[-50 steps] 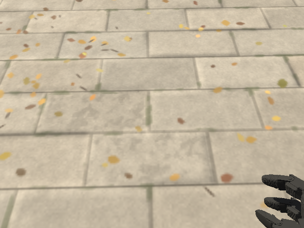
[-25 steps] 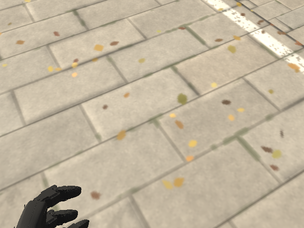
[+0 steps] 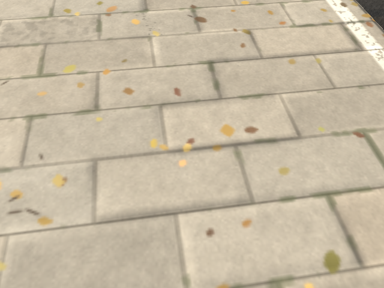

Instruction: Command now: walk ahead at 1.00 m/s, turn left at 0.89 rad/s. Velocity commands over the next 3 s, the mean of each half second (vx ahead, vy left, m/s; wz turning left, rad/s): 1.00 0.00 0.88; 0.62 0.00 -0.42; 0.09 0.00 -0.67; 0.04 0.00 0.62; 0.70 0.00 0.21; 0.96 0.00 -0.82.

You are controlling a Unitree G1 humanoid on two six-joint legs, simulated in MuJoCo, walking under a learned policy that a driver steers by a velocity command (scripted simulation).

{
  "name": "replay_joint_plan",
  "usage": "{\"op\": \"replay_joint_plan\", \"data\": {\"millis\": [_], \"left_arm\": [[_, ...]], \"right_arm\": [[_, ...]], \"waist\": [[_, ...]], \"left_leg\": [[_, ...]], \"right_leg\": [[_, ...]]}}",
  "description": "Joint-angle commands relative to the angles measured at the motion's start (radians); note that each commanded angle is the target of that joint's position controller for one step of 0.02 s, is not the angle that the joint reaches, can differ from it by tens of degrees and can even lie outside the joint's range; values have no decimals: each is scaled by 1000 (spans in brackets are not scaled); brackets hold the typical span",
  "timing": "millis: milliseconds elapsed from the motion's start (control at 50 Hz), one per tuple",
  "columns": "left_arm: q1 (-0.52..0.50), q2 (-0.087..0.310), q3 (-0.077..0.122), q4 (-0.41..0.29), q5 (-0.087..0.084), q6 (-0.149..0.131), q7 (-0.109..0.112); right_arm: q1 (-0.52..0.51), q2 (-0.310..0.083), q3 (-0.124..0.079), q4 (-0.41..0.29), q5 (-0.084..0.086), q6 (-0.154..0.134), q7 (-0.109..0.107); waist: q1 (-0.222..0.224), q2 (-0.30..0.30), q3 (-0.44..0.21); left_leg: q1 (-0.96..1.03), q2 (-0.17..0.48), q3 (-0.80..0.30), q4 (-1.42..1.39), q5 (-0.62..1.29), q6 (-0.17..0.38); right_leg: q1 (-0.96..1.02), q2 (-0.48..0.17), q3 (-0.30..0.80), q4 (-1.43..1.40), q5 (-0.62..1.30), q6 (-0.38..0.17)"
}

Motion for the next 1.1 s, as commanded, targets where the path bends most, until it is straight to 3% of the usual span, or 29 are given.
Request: {"op": "replay_joint_plan", "data": {"millis": [20,40,60,120,180,240,320,340,360,380,400,420,440,460,480,520,560,620,660,720,760,780,800,820,840,880,920,1000,1100], "left_arm": [[-150,106,-7,-244,-34,-112,-30],[-173,107,-2,-252,-30,-111,-21],[-160,93,-5,-238,-5,-98,-11],[-124,118,11,-217,19,-54,12],[-329,60,-6,-291,38,-43,21],[-428,20,-9,-337,16,-49,8],[-416,110,36,-344,-31,-70,1],[-366,141,53,-333,-37,-77,2],[-217,181,78,-303,-42,-82,6],[30,204,91,-259,-45,-74,15],[228,248,87,-215,-19,-63,17],[192,301,91,-193,23,-68,-13],[105,159,68,-228,18,-58,-14],[97,114,57,-200,13,-43,-9],[96,127,55,-175,24,-34,-10],[87,91,34,-130,29,-40,-19],[93,47,15,-107,-3,-40,-29],[80,130,37,-110,-24,-38,-10],[78,175,50,-108,-21,-27,1],[183,178,50,-64,-31,0,8],[181,179,52,-70,-36,15,11],[138,165,49,-103,-27,14,12],[218,42,16,-131,10,17,18],[384,50,-2,-127,-19,22,21],[326,112,20,-119,-32,40,30],[200,129,37,-137,-21,74,46],[189,89,41,-156,-17,110,44],[95,57,33,-192,-5,123,18],[10,134,60,-225,-7,146,-30]], "right_arm": [[254,-94,-25,-22,-39,-39,5],[198,-102,-26,-29,-33,-60,13],[129,-111,-27,-47,-28,-75,13],[57,-101,-21,-74,-18,-80,-22],[111,-74,-13,-51,2,-69,-60],[144,-99,-26,-26,7,-47,-68],[154,-82,-35,-2,19,-39,-77],[139,-87,-40,-5,14,-34,-78],[107,-95,-43,-16,1,-29,-73],[48,-70,-28,-51,-30,-27,-60],[101,67,14,-80,-55,-30,-53],[272,72,38,-115,46,-44,-53],[211,-19,31,-63,52,-34,-64],[84,-61,26,-76,15,-35,-57],[-16,-52,27,-99,-14,-45,-54],[-99,-13,34,-142,-23,-61,-41],[-107,11,45,-154,-23,-66,-37],[-191,12,64,-193,-44,-92,-21],[-268,8,69,-204,-53,-112,-7],[-266,-48,34,-198,-44,-117,-11],[-180,-89,3,-185,-57,-112,-31],[-36,-121,-12,-166,-70,-109,-45],[104,-192,-22,-153,-82,-89,-62],[97,-197,-20,-154,-72,-64,-45],[32,-129,-11,-165,-59,-46,-46],[-70,-38,12,-144,-45,-30,-50],[-176,-34,5,-126,-52,-28,-52],[-274,-91,-26,-91,-42,-41,-66],[-255,-131,-46,-47,6,-35,-57]], "waist": [[-35,101,-155],[31,-101,-78],[78,-157,-35],[116,-115,7],[26,-59,60],[-45,22,17],[-33,98,-21],[4,114,-49],[95,121,-141],[225,122,-309],[221,-141,-460],[95,-629,-501],[146,-397,-332],[169,-222,-194],[159,-56,-126],[103,-60,-44],[62,-103,-23],[52,-72,29],[70,-51,46],[75,-94,-3],[1,-105,-79],[-81,-99,-179],[-67,153,-376],[-6,349,-591],[-6,218,-473],[27,98,-246],[98,130,-133],[117,96,-141],[100,67,-141]], "left_leg": [[729,289,-983,-596,-416,221],[574,284,-967,-620,-444,183],[438,252,-910,-596,-349,177],[243,134,-672,-608,-114,161],[143,47,-509,-600,76,123],[113,14,-480,-564,59,53],[324,63,-583,-432,72,13],[378,77,-595,-367,197,-1],[407,59,-568,-211,380,-30],[296,42,-509,65,418,-68],[41,-39,-413,407,-151,-85],[-257,-37,-336,666,-280,-114],[-326,54,-303,711,-150,-118],[-308,64,-253,682,-89,-117],[-258,83,-239,638,-76,-112],[-195,123,-255,492,-70,-96],[-178,146,-228,355,-94,-105],[-125,165,-216,75,45,-146],[85,95,-158,-117,206,-178],[300,36,-158,-254,361,-186],[462,36,-148,-334,415,-157],[679,136,-211,-301,512,-121],[940,453,-458,-204,926,-31],[1003,624,-764,-258,856,114],[880,545,-697,-315,708,105],[636,441,-426,-366,721,60],[387,401,-282,-461,614,30],[280,379,-90,-516,550,12],[342,394,19,-410,427,-54]], "right_leg": [[-842,59,277,435,3,-101],[-806,18,279,301,89,-105],[-741,-14,293,214,130,-82],[-624,-75,289,5,173,5],[-569,-50,216,-331,372,68],[-414,21,170,-591,554,92],[-372,17,245,-734,534,83],[-329,16,238,-735,489,67],[-183,15,216,-726,453,39],[121,-70,255,-622,357,6],[448,-235,536,-628,31,-55],[526,-440,1176,-894,-389,-218],[402,-387,1103,-940,-519,-199],[247,-322,900,-938,-320,-176],[113,-268,772,-935,-123,-169],[-53,-203,635,-949,63,-193],[-106,-174,600,-977,149,-223],[-220,-190,564,-1024,190,-248],[-356,-146,466,-1022,410,-214],[-316,-141,452,-944,539,-144],[-298,-62,402,-709,736,-59],[-427,-14,385,-476,649,-9],[-609,69,286,-102,-72,43],[-682,46,286,143,-254,59],[-754,-19,261,222,-167,78],[-783,-75,182,204,-66,96],[-670,-127,178,91,-36,99],[-488,-139,143,-257,232,62],[-365,-85,75,-492,337,-14]]}}
Next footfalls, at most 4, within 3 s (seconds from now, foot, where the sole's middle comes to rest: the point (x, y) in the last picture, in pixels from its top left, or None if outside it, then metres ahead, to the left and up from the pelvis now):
0.38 right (217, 258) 0.59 -0.09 -0.73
0.78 left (110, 219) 0.77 0.29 -0.73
1.16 right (176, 183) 0.92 0.04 -0.73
1.54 left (117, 182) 0.93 0.28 -0.73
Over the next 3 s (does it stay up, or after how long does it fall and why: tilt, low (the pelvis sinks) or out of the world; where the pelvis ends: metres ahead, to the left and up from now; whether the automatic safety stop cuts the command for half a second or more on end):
stays up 1.39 0.38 0.02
